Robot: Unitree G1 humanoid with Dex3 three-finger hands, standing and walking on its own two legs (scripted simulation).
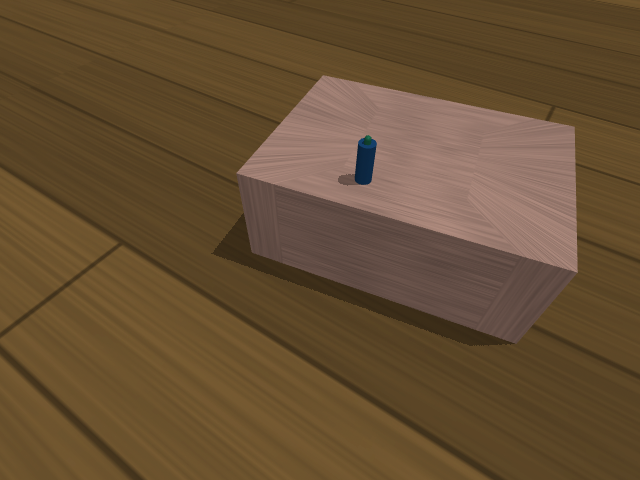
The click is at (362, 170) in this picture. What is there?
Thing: necked bottle
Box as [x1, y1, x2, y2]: [355, 135, 376, 184]
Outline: 368,135 358,141 355,180 361,184 366,184 371,180 376,142
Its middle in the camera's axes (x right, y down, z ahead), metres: +0.15 -0.27 +1.23
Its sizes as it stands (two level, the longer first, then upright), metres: 0.057 0.057 0.167
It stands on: a support 0.42 m high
